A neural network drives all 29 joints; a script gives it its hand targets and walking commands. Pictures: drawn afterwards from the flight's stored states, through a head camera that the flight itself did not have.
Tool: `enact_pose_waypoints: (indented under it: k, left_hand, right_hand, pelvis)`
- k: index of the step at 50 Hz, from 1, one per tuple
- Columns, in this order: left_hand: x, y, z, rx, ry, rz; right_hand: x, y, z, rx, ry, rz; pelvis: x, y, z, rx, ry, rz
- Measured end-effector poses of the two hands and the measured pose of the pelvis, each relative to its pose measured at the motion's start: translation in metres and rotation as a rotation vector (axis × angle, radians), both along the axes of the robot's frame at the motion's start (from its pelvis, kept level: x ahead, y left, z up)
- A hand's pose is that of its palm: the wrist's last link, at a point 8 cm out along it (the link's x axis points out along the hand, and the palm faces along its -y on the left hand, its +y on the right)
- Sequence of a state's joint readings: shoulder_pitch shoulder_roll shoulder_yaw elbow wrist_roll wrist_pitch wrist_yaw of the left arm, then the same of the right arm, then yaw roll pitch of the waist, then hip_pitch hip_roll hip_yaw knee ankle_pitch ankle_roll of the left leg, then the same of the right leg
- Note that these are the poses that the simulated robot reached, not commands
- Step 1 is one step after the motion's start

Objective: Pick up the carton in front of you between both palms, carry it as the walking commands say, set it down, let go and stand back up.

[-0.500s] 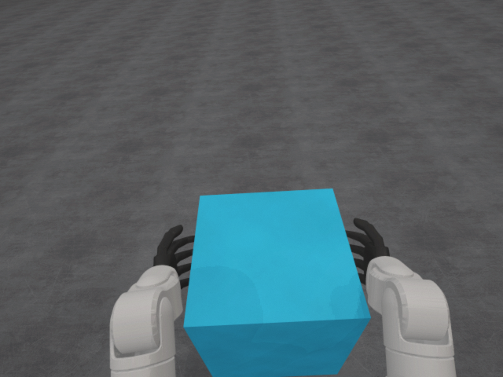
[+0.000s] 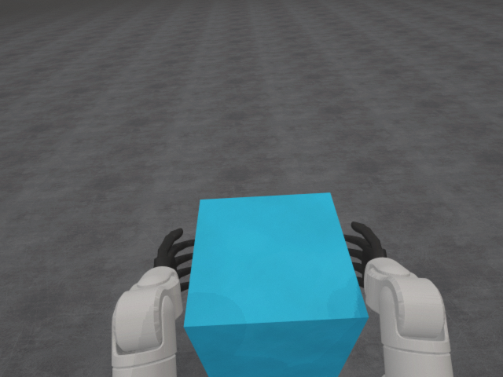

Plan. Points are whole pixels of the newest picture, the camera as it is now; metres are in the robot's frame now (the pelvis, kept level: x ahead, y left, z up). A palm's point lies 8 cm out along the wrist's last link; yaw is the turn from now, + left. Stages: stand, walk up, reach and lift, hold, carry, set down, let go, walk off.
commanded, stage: carry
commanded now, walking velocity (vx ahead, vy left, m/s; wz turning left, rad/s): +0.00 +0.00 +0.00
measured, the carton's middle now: (270, 291) +0.28 +0.00 +0.03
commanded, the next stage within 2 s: hold in 1.84 s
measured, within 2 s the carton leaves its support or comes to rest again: neither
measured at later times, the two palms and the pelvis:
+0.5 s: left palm (171, 285) +0.26 +0.14 +0.09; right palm (374, 275) +0.26 -0.16 +0.09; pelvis +0.00 -0.01 -0.01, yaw +0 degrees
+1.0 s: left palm (171, 314) +0.23 +0.14 +0.07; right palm (379, 304) +0.23 -0.16 +0.06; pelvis -0.04 -0.01 +0.00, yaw +0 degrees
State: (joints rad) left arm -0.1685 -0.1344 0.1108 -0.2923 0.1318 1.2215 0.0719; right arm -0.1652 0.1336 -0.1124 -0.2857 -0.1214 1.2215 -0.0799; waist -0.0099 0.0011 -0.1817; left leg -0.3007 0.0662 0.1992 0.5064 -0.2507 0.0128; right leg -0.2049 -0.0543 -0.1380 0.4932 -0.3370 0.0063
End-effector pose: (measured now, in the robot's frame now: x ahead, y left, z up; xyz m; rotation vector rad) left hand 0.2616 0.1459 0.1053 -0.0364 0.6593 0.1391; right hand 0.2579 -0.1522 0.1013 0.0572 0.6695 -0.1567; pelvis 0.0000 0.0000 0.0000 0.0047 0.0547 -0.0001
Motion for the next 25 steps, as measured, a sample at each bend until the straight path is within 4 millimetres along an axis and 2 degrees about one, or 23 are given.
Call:
enact_pose_waypoints:
  k: [5, 11, 25]
  left_hand:
    - [0.01, -0.002, -0.012, -0.001, 0.043, 0.006]
    - [0.012, -0.004, -0.018, -0.006, 0.051, 0.011]
    - [-0.002, -0.004, -0.014, -0.007, 0.039, 0.011]
  right_hand:
    - [0.012, -0.003, -0.01, -0.004, 0.043, 0.006]
    - [0.015, -0.004, -0.016, -0.008, 0.051, 0.009]
    - [0.0, -0.004, -0.012, -0.012, 0.039, 0.008]
  pelvis:
    - [0.012, -0.004, -0.003, -0.001, 0.003, -0.002]
    - [0.013, -0.007, -0.006, 0.0, 0.003, -0.002]
    - [0.0, -0.007, -0.006, -0.001, -0.015, -0.001]
